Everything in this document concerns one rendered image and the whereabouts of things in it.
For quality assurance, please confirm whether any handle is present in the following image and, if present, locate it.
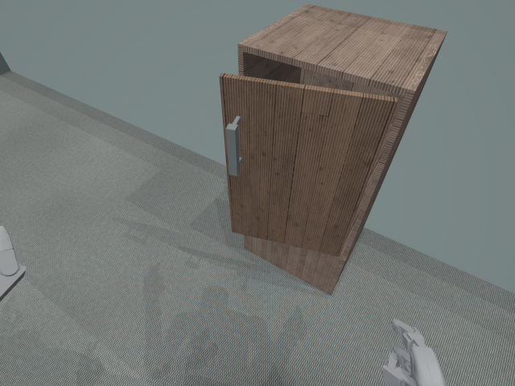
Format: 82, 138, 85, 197
226, 116, 242, 176

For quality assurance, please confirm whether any cupboard door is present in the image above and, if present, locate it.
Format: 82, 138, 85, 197
220, 73, 398, 257

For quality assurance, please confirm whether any left robot hand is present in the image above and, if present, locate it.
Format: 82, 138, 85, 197
0, 226, 26, 301

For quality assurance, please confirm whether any right robot hand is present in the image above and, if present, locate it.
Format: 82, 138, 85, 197
383, 319, 446, 386

